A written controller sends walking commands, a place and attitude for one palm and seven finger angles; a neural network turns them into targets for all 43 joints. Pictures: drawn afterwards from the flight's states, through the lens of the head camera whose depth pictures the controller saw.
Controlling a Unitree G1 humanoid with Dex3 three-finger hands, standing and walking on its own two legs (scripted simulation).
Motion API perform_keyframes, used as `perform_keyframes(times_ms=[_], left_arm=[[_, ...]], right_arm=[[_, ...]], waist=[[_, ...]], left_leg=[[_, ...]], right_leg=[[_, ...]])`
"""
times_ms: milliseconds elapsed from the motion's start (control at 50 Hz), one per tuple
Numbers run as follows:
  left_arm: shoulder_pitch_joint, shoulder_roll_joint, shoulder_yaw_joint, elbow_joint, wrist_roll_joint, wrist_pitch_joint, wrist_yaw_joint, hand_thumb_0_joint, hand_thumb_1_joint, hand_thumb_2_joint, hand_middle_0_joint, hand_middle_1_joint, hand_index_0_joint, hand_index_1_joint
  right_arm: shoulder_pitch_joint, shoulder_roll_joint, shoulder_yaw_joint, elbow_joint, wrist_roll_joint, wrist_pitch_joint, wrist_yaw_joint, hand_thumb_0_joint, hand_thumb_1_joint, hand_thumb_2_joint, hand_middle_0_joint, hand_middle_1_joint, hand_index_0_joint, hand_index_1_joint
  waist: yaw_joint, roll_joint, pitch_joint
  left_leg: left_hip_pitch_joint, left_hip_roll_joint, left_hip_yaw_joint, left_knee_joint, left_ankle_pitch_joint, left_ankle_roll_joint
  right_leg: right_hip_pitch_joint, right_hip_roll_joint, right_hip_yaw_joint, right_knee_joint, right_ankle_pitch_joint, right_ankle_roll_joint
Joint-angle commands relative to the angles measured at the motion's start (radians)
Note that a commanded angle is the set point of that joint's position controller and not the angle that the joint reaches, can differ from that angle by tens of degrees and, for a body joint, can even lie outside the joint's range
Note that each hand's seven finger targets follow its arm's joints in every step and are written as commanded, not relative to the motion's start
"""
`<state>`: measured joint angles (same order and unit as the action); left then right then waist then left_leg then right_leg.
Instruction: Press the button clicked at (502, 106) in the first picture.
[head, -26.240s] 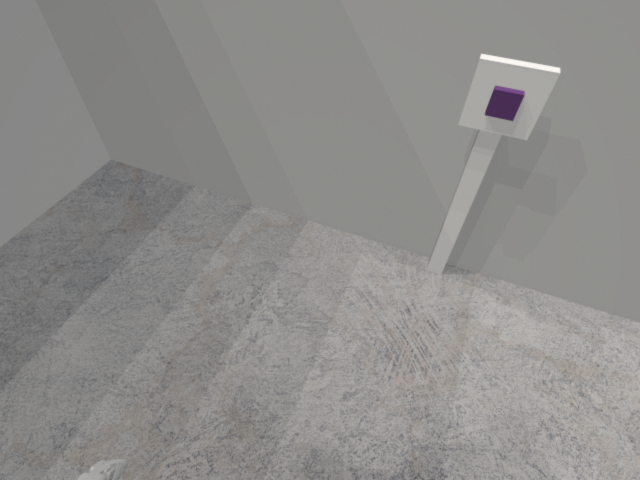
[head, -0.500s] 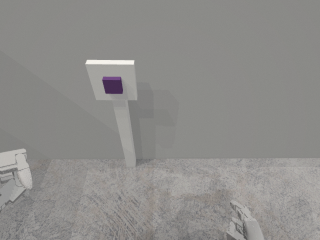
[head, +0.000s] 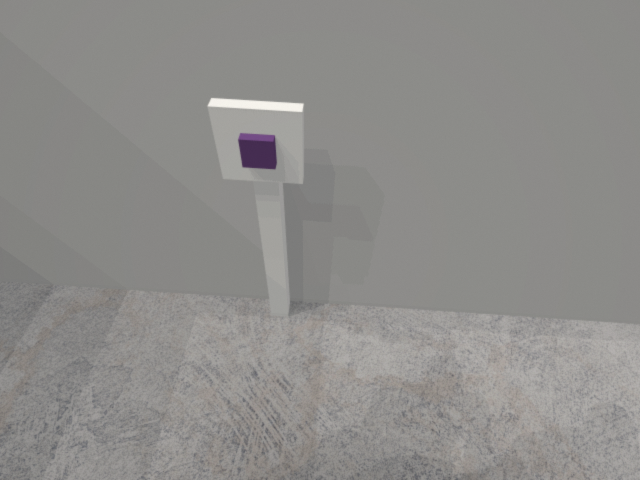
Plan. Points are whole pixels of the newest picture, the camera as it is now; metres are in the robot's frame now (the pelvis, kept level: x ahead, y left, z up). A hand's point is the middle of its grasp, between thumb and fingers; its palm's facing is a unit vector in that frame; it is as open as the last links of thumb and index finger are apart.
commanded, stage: let the arm hang, fingers relaxed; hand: left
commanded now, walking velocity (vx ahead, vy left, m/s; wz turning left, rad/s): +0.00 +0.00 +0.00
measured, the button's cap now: (258, 150) +0.71 +0.18 -0.02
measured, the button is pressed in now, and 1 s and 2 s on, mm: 0 0 0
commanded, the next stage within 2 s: stand and wait in 0.62 s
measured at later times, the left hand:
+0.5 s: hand out of the picture +0.00 +0.16 -0.18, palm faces +0.02 -0.99 -0.16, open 7.3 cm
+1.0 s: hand out of the picture +0.00 +0.17 -0.17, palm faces +0.02 -0.98 -0.19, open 7.4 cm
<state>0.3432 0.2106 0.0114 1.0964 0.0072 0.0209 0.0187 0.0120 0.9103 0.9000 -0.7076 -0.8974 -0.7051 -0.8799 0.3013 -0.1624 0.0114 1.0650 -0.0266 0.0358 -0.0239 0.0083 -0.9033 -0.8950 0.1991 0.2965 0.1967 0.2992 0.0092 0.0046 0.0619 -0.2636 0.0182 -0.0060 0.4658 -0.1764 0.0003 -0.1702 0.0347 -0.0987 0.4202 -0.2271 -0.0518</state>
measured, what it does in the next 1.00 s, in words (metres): stands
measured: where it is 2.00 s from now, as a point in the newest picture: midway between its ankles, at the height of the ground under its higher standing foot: outside the picture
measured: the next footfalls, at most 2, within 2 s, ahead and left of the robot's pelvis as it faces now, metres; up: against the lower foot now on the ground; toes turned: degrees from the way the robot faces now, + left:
none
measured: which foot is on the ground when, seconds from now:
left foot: down 0.00-1.00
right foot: down 0.00-1.00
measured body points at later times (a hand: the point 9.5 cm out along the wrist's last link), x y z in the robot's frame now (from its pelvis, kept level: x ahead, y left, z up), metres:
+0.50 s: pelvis +0.00 +0.01 +0.00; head +0.00 +0.00 +0.45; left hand +0.00 +0.21 -0.16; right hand -0.03 -0.19 -0.17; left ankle +0.05 +0.12 -0.74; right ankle +0.00 -0.09 -0.74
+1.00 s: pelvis +0.01 +0.00 +0.00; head +0.03 +0.00 +0.45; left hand +0.00 +0.22 -0.16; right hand -0.01 -0.21 -0.16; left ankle +0.05 +0.12 -0.74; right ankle +0.00 -0.09 -0.74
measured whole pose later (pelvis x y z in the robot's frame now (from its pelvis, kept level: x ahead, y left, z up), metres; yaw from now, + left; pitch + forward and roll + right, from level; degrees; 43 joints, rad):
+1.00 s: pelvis +0.01 +0.00 +0.00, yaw -1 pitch -2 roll +0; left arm 0.30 0.14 0.01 1.16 0.00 -0.01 0.04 0.00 0.91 0.90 -0.20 -0.30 -0.20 -0.30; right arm 0.28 -0.14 0.00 1.15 -0.02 0.01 -0.04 0.00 -0.90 -0.90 0.20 0.30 0.20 0.30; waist -0.01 0.01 0.05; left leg -0.20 0.01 0.03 0.41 -0.18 0.00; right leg -0.14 0.03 -0.07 0.40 -0.24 -0.05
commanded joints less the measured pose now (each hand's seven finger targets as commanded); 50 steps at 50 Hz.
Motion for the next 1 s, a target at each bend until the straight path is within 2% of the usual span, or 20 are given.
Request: perform_keyframes(times_ms=[0,100,200,300,340,380,440,480,540,620,740,980], left_arm=[[-0.001,0.075,0.014,-0.005,0.002,-0.030,0.005,0.000,0.900,0.900,-0.383,-0.500,-0.383,-0.500],[0.033,0.043,0.009,0.036,0.000,-0.029,0.013,0.000,0.900,0.900,-0.200,-0.300,-0.200,-0.300],[0.054,0.019,0.010,0.048,0.001,-0.027,0.019,0.000,0.900,0.900,-0.200,-0.300,-0.200,-0.300],[0.059,0.004,0.014,0.048,0.002,-0.029,0.022,0.000,0.900,0.900,-0.200,-0.300,-0.200,-0.300],[0.061,0.003,0.014,0.047,0.003,-0.030,0.023,0.000,0.900,0.900,-0.200,-0.300,-0.200,-0.300],[0.049,-0.002,0.016,0.043,0.003,-0.030,0.023,0.000,0.900,0.900,-0.200,-0.300,-0.200,-0.300],[0.051,-0.003,0.017,0.041,0.003,-0.033,0.024,0.000,0.900,0.900,-0.200,-0.300,-0.200,-0.300],[0.044,-0.007,0.016,0.041,0.001,-0.033,0.023,0.000,0.900,0.900,-0.200,-0.300,-0.200,-0.300],[0.050,-0.001,0.017,0.039,0.002,-0.036,0.024,0.000,0.900,0.900,-0.200,-0.300,-0.200,-0.300],[0.040,0.001,0.018,0.040,0.001,-0.036,0.023,0.000,0.900,0.900,-0.200,-0.300,-0.200,-0.300],[0.037,0.017,0.019,0.039,0.001,-0.039,0.023,0.000,0.900,0.900,-0.200,-0.300,-0.200,-0.300],[0.003,0.044,0.018,0.040,0.000,-0.042,0.020,0.000,0.900,0.900,-0.200,-0.300,-0.200,-0.300]], right_arm=[[0.040,-0.107,-0.034,-0.009,0.004,-0.026,-0.012,0.000,-0.900,-0.900,0.200,0.300,0.200,0.300],[0.074,-0.069,-0.028,0.030,0.006,-0.026,-0.015,0.000,-0.900,-0.900,0.200,0.300,0.200,0.300],[0.090,-0.042,-0.024,0.048,0.004,-0.027,-0.016,0.000,-0.900,-0.900,0.200,0.300,0.200,0.300],[0.096,-0.022,-0.024,0.056,0.003,-0.031,-0.017,0.000,-0.900,-0.900,0.200,0.300,0.200,0.300],[0.096,-0.022,-0.025,0.054,0.004,-0.030,-0.017,0.000,-0.900,-0.900,0.200,0.300,0.200,0.300],[0.102,-0.012,-0.026,0.058,0.003,-0.030,-0.017,0.000,-0.900,-0.900,0.200,0.300,0.200,0.300],[0.102,-0.014,-0.027,0.056,0.003,-0.032,-0.018,0.000,-0.900,-0.900,0.200,0.300,0.200,0.300],[0.102,-0.011,-0.026,0.057,0.003,-0.033,-0.019,0.000,-0.900,-0.900,0.200,0.300,0.200,0.300],[0.101,-0.020,-0.028,0.053,0.006,-0.035,-0.020,0.000,-0.900,-0.900,0.200,0.300,0.200,0.300],[0.097,-0.019,-0.028,0.059,0.005,-0.034,-0.020,0.000,-0.900,-0.900,0.200,0.300,0.200,0.300],[0.086,-0.041,-0.031,0.056,0.008,-0.035,-0.019,0.000,-0.900,-0.900,0.200,0.300,0.200,0.300],[0.043,-0.067,-0.032,0.061,0.008,-0.037,-0.018,0.000,-0.900,-0.900,0.200,0.300,0.200,0.300]], waist=[[-0.017,0.001,0.010],[-0.015,-0.025,0.032],[-0.012,-0.022,0.052],[-0.008,0.015,0.057],[-0.006,-0.006,0.067],[-0.011,0.010,0.069],[-0.010,0.014,0.056],[-0.011,0.044,0.063],[-0.009,0.011,0.046],[-0.012,0.017,0.052],[-0.011,-0.005,0.040],[-0.015,0.007,0.036]], left_leg=[[0.028,0.077,-0.078,-0.118,-0.088,0.041],[0.034,0.074,-0.066,-0.125,-0.061,0.041],[0.013,0.070,-0.065,-0.133,-0.068,0.042],[0.003,0.068,-0.065,-0.139,-0.062,0.041],[0.006,0.068,-0.060,-0.131,-0.054,0.040],[0.002,0.065,-0.059,-0.133,-0.063,0.039],[0.013,0.066,-0.055,-0.124,-0.039,0.037],[0.007,0.068,-0.058,-0.132,-0.041,0.037],[0.023,0.071,-0.057,-0.124,-0.011,0.037],[0.033,0.071,-0.052,-0.125,-0.011,0.035],[0.056,0.074,-0.051,-0.119,0.015,0.036],[0.079,0.080,-0.052,-0.126,0.040,0.033]], right_leg=[[-0.064,-0.134,0.152,-0.145,-0.116,-0.022],[-0.076,-0.133,0.146,-0.135,-0.107,-0.015],[-0.080,-0.130,0.148,-0.125,-0.112,-0.013],[-0.076,-0.129,0.141,-0.109,-0.082,-0.011],[-0.084,-0.128,0.141,-0.113,-0.084,-0.011],[-0.087,-0.130,0.145,-0.115,-0.092,-0.011],[-0.080,-0.129,0.147,-0.114,-0.072,-0.013],[-0.076,-0.129,0.149,-0.112,-0.058,-0.013],[-0.063,-0.127,0.144,-0.110,-0.030,-0.012],[-0.067,-0.132,0.145,-0.117,-0.036,-0.012],[-0.058,-0.133,0.145,-0.122,-0.023,-0.012],[-0.046,-0.137,0.152,-0.134,0.000,-0.009]])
